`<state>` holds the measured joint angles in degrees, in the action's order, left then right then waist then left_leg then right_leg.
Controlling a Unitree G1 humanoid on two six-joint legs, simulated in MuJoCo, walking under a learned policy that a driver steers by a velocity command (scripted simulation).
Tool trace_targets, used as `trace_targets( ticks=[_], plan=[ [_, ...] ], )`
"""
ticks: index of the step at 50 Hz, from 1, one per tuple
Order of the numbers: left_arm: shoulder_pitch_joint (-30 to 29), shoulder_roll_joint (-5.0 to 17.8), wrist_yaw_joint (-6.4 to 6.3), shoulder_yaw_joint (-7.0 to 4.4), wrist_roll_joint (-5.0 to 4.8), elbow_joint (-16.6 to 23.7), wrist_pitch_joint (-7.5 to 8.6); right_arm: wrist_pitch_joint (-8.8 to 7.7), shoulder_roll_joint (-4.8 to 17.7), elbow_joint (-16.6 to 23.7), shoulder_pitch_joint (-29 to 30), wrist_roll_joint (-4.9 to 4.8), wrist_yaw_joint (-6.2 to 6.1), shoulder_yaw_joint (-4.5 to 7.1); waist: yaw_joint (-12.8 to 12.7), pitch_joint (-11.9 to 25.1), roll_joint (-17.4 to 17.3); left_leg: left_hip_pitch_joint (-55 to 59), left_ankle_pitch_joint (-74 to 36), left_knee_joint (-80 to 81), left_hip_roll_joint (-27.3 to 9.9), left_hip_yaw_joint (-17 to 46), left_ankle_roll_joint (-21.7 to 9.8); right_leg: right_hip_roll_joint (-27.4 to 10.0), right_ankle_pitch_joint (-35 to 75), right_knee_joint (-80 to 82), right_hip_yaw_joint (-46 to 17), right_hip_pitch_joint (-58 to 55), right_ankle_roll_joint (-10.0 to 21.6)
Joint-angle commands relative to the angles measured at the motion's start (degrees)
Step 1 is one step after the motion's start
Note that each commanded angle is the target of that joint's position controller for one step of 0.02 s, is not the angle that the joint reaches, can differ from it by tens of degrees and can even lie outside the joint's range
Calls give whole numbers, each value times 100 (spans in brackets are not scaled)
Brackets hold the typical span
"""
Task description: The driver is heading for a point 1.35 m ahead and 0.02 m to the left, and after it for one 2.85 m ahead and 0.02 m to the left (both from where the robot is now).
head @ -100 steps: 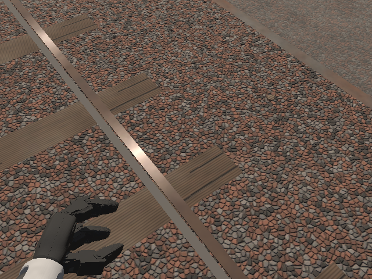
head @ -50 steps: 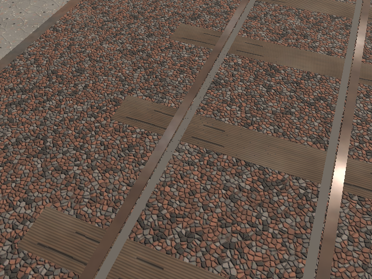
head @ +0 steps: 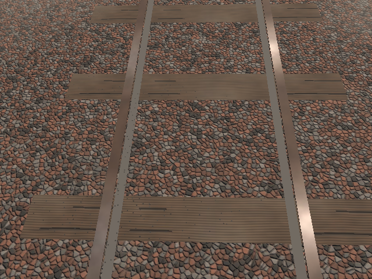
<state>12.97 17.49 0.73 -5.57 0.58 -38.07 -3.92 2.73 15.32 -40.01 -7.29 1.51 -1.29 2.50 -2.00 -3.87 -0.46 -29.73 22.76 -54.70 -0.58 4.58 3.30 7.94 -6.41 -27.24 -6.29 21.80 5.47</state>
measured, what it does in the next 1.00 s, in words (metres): steps on the spot: left foot, then right foot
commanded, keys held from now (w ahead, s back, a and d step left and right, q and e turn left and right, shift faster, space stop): e+shift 0.34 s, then shift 0.08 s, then q+shift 0.48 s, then w+q+shift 0.10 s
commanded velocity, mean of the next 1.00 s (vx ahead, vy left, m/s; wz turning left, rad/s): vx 0.03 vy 0.00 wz -0.19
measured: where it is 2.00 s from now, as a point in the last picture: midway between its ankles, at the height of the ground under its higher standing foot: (151, 224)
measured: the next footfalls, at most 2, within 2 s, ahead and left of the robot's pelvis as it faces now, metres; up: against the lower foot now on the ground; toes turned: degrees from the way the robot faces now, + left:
left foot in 0.20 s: +0.11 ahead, +0.13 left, +0.00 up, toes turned -20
right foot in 0.60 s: -0.01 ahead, -0.07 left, +0.00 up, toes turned -21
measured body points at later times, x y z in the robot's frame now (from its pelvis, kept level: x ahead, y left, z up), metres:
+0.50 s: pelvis +0.02 +0.05 +0.01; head +0.06 +0.06 +0.46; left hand +0.27 +0.25 -0.11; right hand +0.03 -0.25 -0.08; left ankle +0.07 +0.14 -0.73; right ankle -0.06 -0.07 -0.68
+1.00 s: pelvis +0.02 +0.07 -0.02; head +0.04 +0.10 +0.43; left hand +0.20 +0.32 -0.13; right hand +0.08 -0.23 -0.11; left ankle +0.02 +0.14 -0.74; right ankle -0.05 -0.06 -0.71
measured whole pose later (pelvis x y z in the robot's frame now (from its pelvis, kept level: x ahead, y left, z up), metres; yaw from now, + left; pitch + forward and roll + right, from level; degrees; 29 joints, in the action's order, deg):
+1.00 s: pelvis +0.02 +0.07 -0.02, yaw -6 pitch +0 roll -1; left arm 8.7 17.2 -0.4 -3.2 2.5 -40.6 -2.5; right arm 2.9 17.5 -40.0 -15.9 0.7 3.1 4.7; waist 1.3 -2.7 3.3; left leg -17.9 22.6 -38.8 2.4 -3.4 -5.3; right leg -5.1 -32.5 -51.1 5.1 18.5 -1.2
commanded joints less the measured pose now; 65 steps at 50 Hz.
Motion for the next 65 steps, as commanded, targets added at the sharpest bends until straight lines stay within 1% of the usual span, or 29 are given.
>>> trace_targets(
  ticks=[1,6,9,10,11,12,13,15,18,22,26,28,29,30,31,32,34,36,41,45,47,48,49,50,51,52,54,59,65],
  plan=[
    [115,972,9,-290,38,374,30,-61,446,375,17,-13,-28,100,-61,849,586,-208,-118,457,186,79,-37,-1395,-702,961,-2230,-1054,689],
    [-67,1039,77,-324,75,408,22,-167,570,384,-14,-95,-44,109,-46,814,775,506,-126,1359,486,166,-240,-1212,-734,898,-2779,-815,504],
    [-394,976,101,-303,6,451,37,-233,648,270,-501,-127,-132,137,254,756,877,1743,-417,2731,589,133,-412,-910,-955,832,-2911,-161,102],
    [-423,835,80,-255,-55,468,65,-265,831,231,-697,-98,-202,190,369,735,591,2390,-545,3635,187,380,-513,-554,-1671,599,-2650,308,-220],
    [-185,479,44,-169,-141,550,93,-254,1455,366,-589,-20,-249,313,215,906,-647,2938,439,4320,-1289,1855,-959,147,-2713,-635,-1637,1042,-615],
    [-62,723,-5,-233,46,466,123,-231,1620,534,15,75,-202,339,106,566,-1201,2284,280,4668,-2198,2830,-1465,561,-2499,-2304,-319,1503,-741],
    [-205,1113,12,-325,184,383,124,-201,1096,574,92,70,-176,220,73,488,-591,1839,-545,4410,-2057,2137,-1580,-81,-2098,-3123,-213,1212,-791],
    [156,899,148,-285,166,217,37,-189,695,654,446,16,-137,88,-176,483,-469,1683,-1695,4013,-1330,841,-1322,-161,-1555,-4026,-60,970,-747],
    [116,772,281,-181,21,198,-49,-208,695,686,140,30,-135,81,64,474,-645,2141,-2556,3768,-1118,96,-1326,-370,-1414,-4200,300,1226,-873],
    [-385,506,242,-21,9,344,-61,-270,938,382,-720,9,-70,209,474,621,-807,2938,-3820,3392,-1373,146,-1520,-390,-1938,-3127,306,1130,-951],
    [-338,191,68,188,-64,201,-58,-283,836,236,-476,1,104,153,368,756,-1231,2408,-3988,3220,-1153,33,-1448,-334,-2182,-1140,525,-355,-732],
    [-65,94,-64,255,5,-13,-9,-233,805,63,-490,-82,190,132,137,583,-1198,2153,-4329,2947,-874,126,-1247,-338,-941,616,825,-1161,-640],
    [100,311,-133,222,95,-85,63,-230,944,9,-630,-161,224,198,94,626,-1021,1774,-4186,2790,-833,224,-1019,-526,0,1170,638,-1811,-545],
    [280,695,-186,164,183,-96,147,-265,788,75,-798,-192,263,171,136,1008,-435,1215,-3173,2574,-706,215,-718,-1388,245,1159,-102,-2644,-372],
    [5,1266,-221,59,140,-8,147,-319,319,279,-900,-219,313,59,350,948,995,360,-909,2160,-59,-326,-455,-2552,2218,741,-926,-2883,107],
    [-146,1108,-240,25,29,-7,151,-225,609,217,-665,-175,260,120,24,930,1463,543,826,1228,113,-605,-411,-2836,2266,620,-808,-2123,629],
    [-436,636,-268,176,88,89,179,-59,869,102,-657,-167,245,311,104,468,966,141,928,-357,131,-432,-382,-2616,2413,748,-302,-1748,719],
    [-691,440,-331,245,86,104,184,60,767,24,-907,-129,284,339,313,284,1101,162,554,-487,34,-510,-265,-2274,2351,755,347,-1552,459],
    [-599,506,-311,179,116,90,222,144,465,246,-585,-133,423,248,103,341,1093,446,220,561,-96,-811,-180,-2398,1620,585,742,-1667,408],
    [-586,731,-211,58,86,49,282,137,554,411,-651,-158,455,293,176,504,1070,1076,62,1499,8,-1093,-415,-2654,1424,95,860,-1550,204],
    [-583,738,-149,20,118,99,301,74,732,134,-1413,-91,451,389,507,847,507,2628,63,2278,257,-987,-771,-2428,-2326,-574,1140,-345,-203],
    [-797,310,-103,154,182,265,264,-3,1335,-108,-2168,-30,405,571,854,643,-1224,3231,1805,3463,-710,950,-1258,-1677,-3570,-2520,1801,990,-529],
    [-1547,53,-59,274,279,812,249,-91,1920,55,-2412,-59,445,658,1127,254,-2075,3298,3561,4795,-1933,4315,-2184,-545,-3668,-3597,1025,2899,-692],
    [-1957,357,-41,224,265,907,343,-50,1591,141,-2005,-33,388,584,1079,-239,-1112,2850,4015,5067,-2068,4321,-2298,-957,-2838,-3984,280,3220,-622],
    [-1891,599,20,150,141,817,444,-36,1366,221,-1597,-79,310,487,807,-366,-799,2413,3524,4902,-1807,3731,-2130,-1099,-2039,-3820,216,2936,-612],
    [-1475,657,66,125,139,594,523,-66,1304,265,-1345,-88,276,459,539,-262,-594,2272,2744,4771,-1442,3101,-1903,-1187,-1523,-3534,244,2500,-675],
    [-970,618,114,132,287,247,558,-195,1201,322,-1122,-91,226,415,398,67,-504,2169,1556,4703,-870,2224,-1651,-1144,-815,-3223,400,1812,-821],
    [-1307,451,104,212,198,314,451,-394,1229,149,-1634,-138,260,435,565,38,-411,2354,756,4562,-602,2069,-1776,-1004,-225,-2402,449,2107,-1095],
    [-2144,478,128,279,110,618,549,-489,1342,146,-1810,-99,227,469,907,-123,-636,2296,356,4334,-526,2434,-1806,-836,-136,-1028,402,1781,-1158]
  ],
)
